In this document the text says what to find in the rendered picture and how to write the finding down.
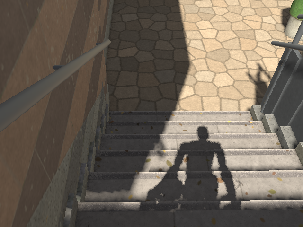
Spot stairs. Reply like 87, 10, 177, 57
75, 111, 303, 227

